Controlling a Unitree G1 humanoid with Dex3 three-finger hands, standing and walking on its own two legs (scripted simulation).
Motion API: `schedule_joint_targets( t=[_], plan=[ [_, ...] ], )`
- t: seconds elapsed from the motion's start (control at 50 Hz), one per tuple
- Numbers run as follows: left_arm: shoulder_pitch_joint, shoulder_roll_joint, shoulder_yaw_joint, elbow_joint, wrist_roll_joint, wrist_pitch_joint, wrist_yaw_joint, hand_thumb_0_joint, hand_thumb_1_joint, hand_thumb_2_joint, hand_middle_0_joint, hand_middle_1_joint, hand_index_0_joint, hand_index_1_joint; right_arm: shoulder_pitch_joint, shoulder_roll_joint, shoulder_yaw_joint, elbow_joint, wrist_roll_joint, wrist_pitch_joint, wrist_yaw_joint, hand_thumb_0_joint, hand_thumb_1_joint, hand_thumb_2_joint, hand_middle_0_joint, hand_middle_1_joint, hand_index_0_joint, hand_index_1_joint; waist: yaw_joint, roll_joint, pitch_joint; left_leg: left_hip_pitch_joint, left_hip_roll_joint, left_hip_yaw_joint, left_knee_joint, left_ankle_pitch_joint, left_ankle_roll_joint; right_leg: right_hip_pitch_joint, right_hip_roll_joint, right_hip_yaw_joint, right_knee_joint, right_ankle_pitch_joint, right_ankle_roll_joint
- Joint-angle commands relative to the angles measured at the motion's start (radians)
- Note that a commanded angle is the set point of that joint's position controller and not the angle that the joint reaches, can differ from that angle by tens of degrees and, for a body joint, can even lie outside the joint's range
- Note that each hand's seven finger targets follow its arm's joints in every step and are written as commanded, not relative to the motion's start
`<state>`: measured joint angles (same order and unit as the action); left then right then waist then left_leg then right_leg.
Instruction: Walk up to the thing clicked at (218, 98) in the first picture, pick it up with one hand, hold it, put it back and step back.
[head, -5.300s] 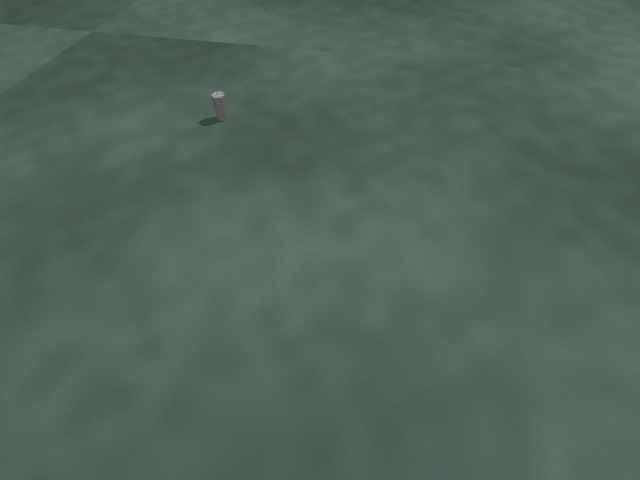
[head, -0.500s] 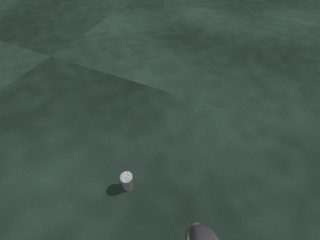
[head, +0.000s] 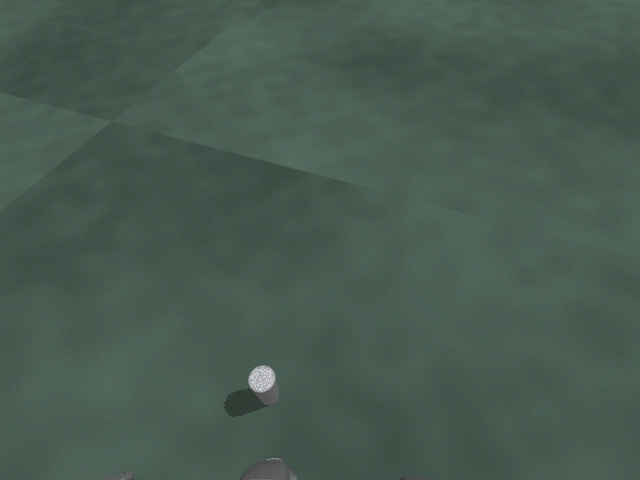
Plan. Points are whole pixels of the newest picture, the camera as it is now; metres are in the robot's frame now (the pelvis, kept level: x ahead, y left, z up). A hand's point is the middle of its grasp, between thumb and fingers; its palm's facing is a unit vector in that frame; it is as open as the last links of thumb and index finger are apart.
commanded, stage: walk up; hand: left
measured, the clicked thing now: (265, 387) +0.46 +0.21 -0.69
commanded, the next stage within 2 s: none
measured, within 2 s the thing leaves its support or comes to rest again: neither
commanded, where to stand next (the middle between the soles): +0.10 +0.00 m, yaw -1 degrees
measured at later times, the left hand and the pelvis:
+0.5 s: hand out of the picture +0.03 +0.28 -0.15, palm faces +0.04 -0.94 -0.35, open 7.4 cm; pelvis +0.01 +0.01 +0.01, yaw +1 degrees
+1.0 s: hand out of the picture +0.12 +0.26 -0.14, palm faces +0.01 -0.95 -0.32, open 7.4 cm; pelvis +0.03 +0.01 +0.02, yaw +1 degrees
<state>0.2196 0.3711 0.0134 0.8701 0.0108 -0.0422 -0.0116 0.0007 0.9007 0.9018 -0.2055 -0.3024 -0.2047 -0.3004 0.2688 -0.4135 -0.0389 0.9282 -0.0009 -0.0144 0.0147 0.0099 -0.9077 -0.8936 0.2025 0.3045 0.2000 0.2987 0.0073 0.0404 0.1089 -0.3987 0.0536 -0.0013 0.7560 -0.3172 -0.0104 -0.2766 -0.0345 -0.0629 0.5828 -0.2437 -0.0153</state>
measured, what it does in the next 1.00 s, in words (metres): steps on the spot: left foot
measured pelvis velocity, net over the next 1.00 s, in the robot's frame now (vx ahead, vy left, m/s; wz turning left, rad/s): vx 0.03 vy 0.01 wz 0.02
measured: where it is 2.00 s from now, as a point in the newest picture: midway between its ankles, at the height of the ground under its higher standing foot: outside the picture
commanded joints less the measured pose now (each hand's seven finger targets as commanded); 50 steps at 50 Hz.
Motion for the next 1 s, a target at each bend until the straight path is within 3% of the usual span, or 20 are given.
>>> schedule_joint_targets(
  t=[0.0, 0.02, 0.04, 0.06, 0.08, 0.1, 0.14, 0.18, 0.22, 0.24, 0.28, 0.3, 0.36, 0.42, 0.52, 0.78, 0.88, 0.98],
  plan=[
    [-0.061, 0.257, 0.063, -0.058, -0.015, 0.009, 0.019, 0.0, 0.9, 0.9, -0.2, -0.3, -0.2, -0.3, 0.063, -0.146, -0.05, 0.001, -0.006, -0.029, -0.024, 0.0, -0.9, -0.9, 0.2, 0.3, 0.2, 0.3, -0.028, -0.174, -0.124, 0.237, -0.041, 0.051, -0.199, 0.186, 0.017, -0.098, -0.202, 0.128, -0.036, 0.288, -0.144],
    [-0.074, 0.232, 0.054, -0.055, -0.019, 0.016, 0.018, 0.0, 0.9, 0.9, -0.2, -0.3, -0.2, -0.3, 0.066, -0.172, -0.056, 0.009, -0.014, -0.033, -0.027, 0.0, -0.9, -0.9, 0.2, 0.3, 0.2, 0.3, -0.036, -0.124, -0.116, 0.254, -0.023, 0.017, -0.224, 0.226, 0.027, -0.138, -0.186, 0.127, -0.011, 0.195, -0.11],
    [-0.054, 0.203, 0.044, -0.052, -0.025, 0.023, 0.017, 0.0, 0.9, 0.9, -0.2, -0.3, -0.2, -0.3, 0.037, -0.219, -0.063, 0.001, -0.021, -0.036, -0.031, 0.0, -0.9, -0.9, 0.2, 0.3, 0.2, 0.3, -0.021, -0.009, -0.119, 0.245, 0.08, -0.122, -0.297, 0.255, 0.057, -0.162, -0.126, 0.099, 0.047, 0.07, -0.067],
    [-0.028, 0.17, 0.035, -0.037, -0.038, 0.033, 0.017, 0.0, 0.9, 0.9, -0.2, -0.3, -0.2, -0.3, -0.042, -0.253, -0.061, -0.023, -0.023, -0.041, -0.031, 0.0, -0.9, -0.9, 0.2, 0.3, 0.2, 0.3, 0.023, 0.09, -0.109, 0.147, 0.218, -0.336, -0.406, 0.154, 0.117, -0.131, -0.021, 0.054, 0.109, -0.129, -0.021],
    [-0.002, 0.217, 0.049, 0.004, -0.038, 0.048, 0.024, 0.0, 0.9, 0.9, -0.2, -0.3, -0.2, -0.3, -0.099, -0.297, -0.064, -0.03, -0.009, -0.038, -0.027, 0.0, -0.9, -0.9, 0.2, 0.3, 0.2, 0.3, 0.019, 0.149, -0.098, 0.008, 0.276, -0.385, -0.449, 0.006, 0.207, -0.01, -0.002, 0.058, 0.191, -0.272, -0.019],
    [-0.004, 0.233, 0.053, 0.035, -0.03, 0.051, 0.023, 0.0, 0.9, 0.9, -0.2, -0.3, -0.2, -0.3, -0.152, -0.281, -0.061, -0.028, -0.013, -0.033, -0.025, 0.0, -0.9, -0.9, 0.2, 0.3, 0.2, 0.3, 0.027, 0.143, -0.069, -0.077, 0.268, -0.395, -0.472, -0.1, 0.218, 0.051, -0.019, 0.075, 0.219, -0.264, -0.018],
    [-0.011, 0.219, 0.054, 0.067, -0.026, 0.048, 0.014, 0.0, 0.9, 0.9, -0.2, -0.3, -0.2, -0.3, -0.166, -0.237, -0.041, -0.022, -0.017, -0.029, -0.026, 0.0, -0.9, -0.9, 0.2, 0.3, 0.2, 0.3, 0.022, 0.151, -0.074, -0.051, 0.18, -0.265, -0.453, -0.117, 0.16, 0.046, -0.013, 0.068, 0.141, -0.228, -0.024],
    [0.024, 0.206, 0.046, 0.1, -0.023, 0.035, 0.012, 0.0, 0.9, 0.9, -0.2, -0.3, -0.2, -0.3, -0.193, -0.211, -0.03, -0.01, -0.01, -0.029, -0.022, 0.0, -0.9, -0.9, 0.2, 0.3, 0.2, 0.3, 0.041, 0.158, -0.123, 0.034, 0.132, -0.189, -0.371, -0.005, 0.113, 0.078, -0.01, 0.05, -0.015, -0.079, -0.017],
    [0.003, 0.203, 0.046, 0.125, -0.015, 0.025, 0.021, 0.0, 0.9, 0.9, -0.2, -0.3, -0.2, -0.3, -0.179, -0.183, -0.018, 0.008, -0.004, -0.024, -0.018, 0.0, -0.9, -0.9, 0.2, 0.3, 0.2, 0.3, 0.033, 0.126, -0.186, 0.095, 0.126, -0.171, -0.314, 0.126, 0.09, 0.139, -0.023, 0.077, -0.104, 0.0, -0.016],
    [-0.029, 0.214, 0.042, 0.127, -0.01, 0.02, 0.023, 0.0, 0.9, 0.9, -0.2, -0.3, -0.2, -0.3, -0.167, -0.165, -0.013, 0.016, 0.0, -0.023, -0.018, 0.0, -0.9, -0.9, 0.2, 0.3, 0.2, 0.3, 0.018, 0.091, -0.201, 0.096, 0.115, -0.161, -0.321, 0.127, 0.075, 0.142, -0.047, 0.113, -0.117, 0.012, -0.019],
    [-0.098, 0.219, 0.032, 0.122, -0.006, 0.02, 0.014, 0.0, 0.9, 0.9, -0.2, -0.3, -0.2, -0.3, -0.187, -0.178, -0.011, 0.033, 0.001, -0.018, -0.017, 0.0, -0.9, -0.9, 0.2, 0.3, 0.2, 0.3, -0.009, 0.053, -0.15, 0.12, 0.092, -0.157, -0.393, -0.104, 0.06, 0.053, -0.057, 0.13, -0.143, -0.101, -0.02],
    [-0.116, 0.215, 0.027, 0.132, -0.008, 0.021, 0.011, 0.0, 0.9, 0.9, -0.2, -0.3, -0.2, -0.3, -0.213, -0.189, -0.013, 0.042, -0.002, -0.016, -0.017, 0.0, -0.9, -0.9, 0.2, 0.3, 0.2, 0.3, -0.009, 0.061, -0.115, 0.113, 0.096, -0.171, -0.42, -0.16, 0.055, 0.03, -0.05, 0.116, -0.15, -0.125, -0.015],
    [-0.081, 0.2, 0.023, 0.18, -0.013, 0.015, 0.008, 0.0, 0.9, 0.9, -0.2, -0.3, -0.2, -0.3, -0.262, -0.187, -0.007, 0.056, -0.004, -0.016, -0.011, 0.0, -0.9, -0.9, 0.2, 0.3, 0.2, 0.3, 0.01, 0.039, -0.079, 0.098, 0.107, -0.185, -0.442, -0.169, 0.061, 0.038, -0.056, 0.113, -0.2, -0.118, -0.02],
    [-0.108, 0.208, 0.024, 0.197, -0.01, 0.003, 0.006, 0.0, 0.9, 0.9, -0.2, -0.3, -0.2, -0.3, -0.248, -0.167, 0.0, 0.083, 0.0, -0.019, -0.007, 0.0, -0.9, -0.9, 0.2, 0.3, 0.2, 0.3, -0.006, -0.022, -0.079, 0.168, 0.082, -0.148, -0.409, -0.039, 0.047, 0.011, -0.084, 0.153, -0.271, -0.108, -0.025],
    [-0.138, 0.213, 0.023, 0.216, -0.005, -0.004, 0.009, 0.0, 0.9, 0.9, -0.2, -0.3, -0.2, -0.3, -0.255, -0.16, -0.002, 0.118, 0.004, -0.017, -0.004, 0.0, -0.9, -0.9, 0.2, 0.3, 0.2, 0.3, -0.016, -0.078, -0.101, 0.255, 0.059, -0.107, -0.388, 0.09, 0.037, 0.011, -0.108, 0.157, -0.332, -0.053, -0.014],
    [-0.147, 0.195, 0.03, 0.238, -0.009, 0.009, 0.014, 0.0, 0.9, 0.9, -0.2, -0.3, -0.2, -0.3, -0.269, -0.151, -0.001, 0.169, -0.004, -0.021, -0.012, 0.0, -0.9, -0.9, 0.2, 0.3, 0.2, 0.3, 0.001, -0.021, -0.13, 0.234, 0.075, -0.107, -0.462, 0.203, 0.024, 0.148, -0.101, 0.106, -0.313, 0.097, 0.002],
    [-0.164, 0.193, 0.034, 0.239, -0.008, 0.014, 0.017, 0.0, 0.9, 0.9, -0.2, -0.3, -0.2, -0.3, -0.259, -0.144, 0.0, 0.179, -0.004, -0.022, -0.016, 0.0, -0.9, -0.9, 0.2, 0.3, 0.2, 0.3, -0.001, -0.019, -0.146, 0.241, 0.081, -0.097, -0.458, 0.307, 0.023, 0.187, -0.103, 0.097, -0.318, 0.136, 0.002],
    [-0.177, 0.189, 0.034, 0.238, -0.007, 0.019, 0.015, 0.0, 0.9, 0.9, -0.2, -0.3, -0.2, -0.3, -0.254, -0.151, -0.002, 0.183, -0.005, -0.022, -0.019, 0.0, -0.9, -0.9, 0.2, 0.3, 0.2, 0.3, -0.005, -0.013, -0.15, 0.246, 0.084, -0.098, -0.468, 0.275, 0.025, 0.194, -0.103, 0.096, -0.323, 0.122, 0.001]
  ],
)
